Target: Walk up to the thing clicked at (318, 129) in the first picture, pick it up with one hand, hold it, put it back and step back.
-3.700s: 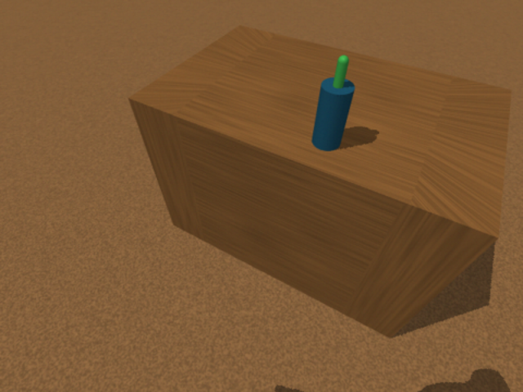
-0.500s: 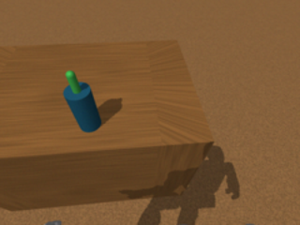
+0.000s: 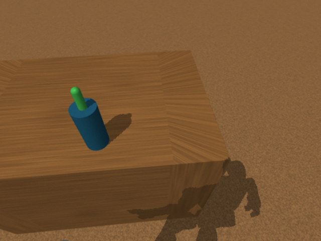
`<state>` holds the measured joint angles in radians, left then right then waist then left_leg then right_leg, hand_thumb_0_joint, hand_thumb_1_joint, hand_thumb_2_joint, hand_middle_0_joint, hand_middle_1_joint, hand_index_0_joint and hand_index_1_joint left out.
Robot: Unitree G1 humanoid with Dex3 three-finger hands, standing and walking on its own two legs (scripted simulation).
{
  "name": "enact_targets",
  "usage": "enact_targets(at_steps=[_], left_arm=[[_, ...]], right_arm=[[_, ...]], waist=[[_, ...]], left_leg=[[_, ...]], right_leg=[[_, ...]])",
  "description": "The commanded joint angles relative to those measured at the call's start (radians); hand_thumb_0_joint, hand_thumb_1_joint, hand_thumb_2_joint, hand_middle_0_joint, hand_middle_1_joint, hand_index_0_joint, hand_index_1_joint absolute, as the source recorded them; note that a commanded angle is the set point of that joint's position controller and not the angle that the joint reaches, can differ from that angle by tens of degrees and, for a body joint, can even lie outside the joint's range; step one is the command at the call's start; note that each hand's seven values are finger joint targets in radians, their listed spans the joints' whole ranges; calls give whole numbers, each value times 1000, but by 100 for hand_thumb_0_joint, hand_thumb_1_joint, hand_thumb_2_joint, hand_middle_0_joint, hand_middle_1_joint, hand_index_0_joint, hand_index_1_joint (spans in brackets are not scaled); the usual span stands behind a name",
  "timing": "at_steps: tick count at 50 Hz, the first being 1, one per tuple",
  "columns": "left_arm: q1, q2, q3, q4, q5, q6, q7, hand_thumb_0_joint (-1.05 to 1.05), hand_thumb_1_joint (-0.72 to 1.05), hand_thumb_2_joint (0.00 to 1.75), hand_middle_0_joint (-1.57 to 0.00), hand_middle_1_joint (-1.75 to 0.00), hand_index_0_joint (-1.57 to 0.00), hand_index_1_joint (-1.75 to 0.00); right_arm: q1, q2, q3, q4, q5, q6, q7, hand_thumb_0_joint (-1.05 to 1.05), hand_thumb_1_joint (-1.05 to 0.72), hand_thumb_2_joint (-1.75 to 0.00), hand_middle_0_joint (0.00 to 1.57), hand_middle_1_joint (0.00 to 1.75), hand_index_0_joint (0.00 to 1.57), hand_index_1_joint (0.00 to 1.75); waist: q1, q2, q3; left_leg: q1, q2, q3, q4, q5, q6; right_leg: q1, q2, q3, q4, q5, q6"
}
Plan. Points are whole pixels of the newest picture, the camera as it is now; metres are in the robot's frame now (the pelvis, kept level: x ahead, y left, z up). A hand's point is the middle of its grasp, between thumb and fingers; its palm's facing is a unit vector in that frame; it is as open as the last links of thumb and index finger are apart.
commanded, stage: stand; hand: left
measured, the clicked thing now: (87, 118) +0.44 +0.22 +0.04
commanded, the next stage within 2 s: rise first in 1.98 s
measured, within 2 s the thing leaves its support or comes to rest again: neither
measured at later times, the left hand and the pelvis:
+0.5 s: hand out of the picture +0.08 +0.26 -0.15, palm faces -0.02 -0.94 -0.34, open 7.4 cm; pelvis +0.00 +0.00 +0.00, yaw +1 degrees
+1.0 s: hand out of the picture +0.07 +0.26 -0.15, palm faces -0.01 -0.94 -0.34, open 7.4 cm; pelvis +0.00 +0.01 +0.00, yaw +2 degrees
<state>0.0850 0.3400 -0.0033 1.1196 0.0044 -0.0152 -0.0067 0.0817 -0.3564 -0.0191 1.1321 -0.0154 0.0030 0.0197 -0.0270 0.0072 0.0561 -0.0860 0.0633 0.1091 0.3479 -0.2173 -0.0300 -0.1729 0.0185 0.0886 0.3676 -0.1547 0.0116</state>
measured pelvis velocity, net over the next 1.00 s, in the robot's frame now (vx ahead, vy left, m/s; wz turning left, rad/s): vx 0.00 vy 0.01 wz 0.03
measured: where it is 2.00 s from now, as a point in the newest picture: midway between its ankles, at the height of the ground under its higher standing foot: outside the picture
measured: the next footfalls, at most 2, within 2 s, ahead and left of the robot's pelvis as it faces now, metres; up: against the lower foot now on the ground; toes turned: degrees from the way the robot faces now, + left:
none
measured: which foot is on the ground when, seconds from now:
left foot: down 0.00-1.00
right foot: down 0.00-1.00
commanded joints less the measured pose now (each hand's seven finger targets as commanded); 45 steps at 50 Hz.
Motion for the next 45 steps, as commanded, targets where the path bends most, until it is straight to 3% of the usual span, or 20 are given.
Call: enact_targets(at_steps=[1,7,11,19,24,30,45], left_arm=[[-42,225,42,-54,0,-24,17,0,90,90,-20,-30,-20,-30],[-44,228,45,-52,2,-19,16,0,90,90,-20,-30,-20,-30],[-40,223,43,-50,2,-22,16,0,90,90,-20,-30,-20,-30],[-37,229,42,-51,4,-17,14,0,90,90,-20,-30,-20,-30],[-30,233,39,-54,4,-22,17,0,90,90,-20,-30,-20,-30],[-21,234,36,-51,2,-20,17,0,90,90,-20,-30,-20,-30],[-13,235,32,-54,3,-18,16,0,90,90,-20,-30,-20,-30]], right_arm=[[-41,-217,-41,-54,3,-27,-17,0,-90,-90,20,30,20,30],[-40,-210,-39,-54,1,-31,-19,0,-90,-90,20,30,20,30],[-29,-210,-39,-54,3,-32,-21,0,-90,-90,20,30,20,30],[-31,-205,-37,-55,3,-30,-21,0,-90,-90,20,30,20,30],[-23,-206,-38,-59,4,-28,-20,0,-90,-90,20,30,20,30],[-17,-209,-37,-57,4,-24,-20,0,-90,-90,20,30,20,30],[-15,-211,-36,-54,4,-26,-19,0,-90,-90,20,30,20,30]], waist=[[9,-14,-112],[15,-4,-87],[12,-7,-105],[15,-6,-64],[8,-9,-96],[12,-10,-74],[17,-8,-76]], left_leg=[[62,93,-98,-65,114,44],[50,93,-105,-93,68,37],[59,96,-106,-85,118,41],[33,91,-110,-104,38,44],[65,89,-109,-84,97,45],[51,86,-113,-90,59,45],[38,84,-123,-90,66,46]], right_leg=[[11,-129,83,-60,240,-32],[-5,-123,70,-71,160,-29],[19,-128,67,-62,212,-28],[-7,-125,69,-80,138,-33],[-1,-130,62,-78,186,-28],[-12,-127,63,-87,130,-30],[2,-132,56,-85,128,-30]])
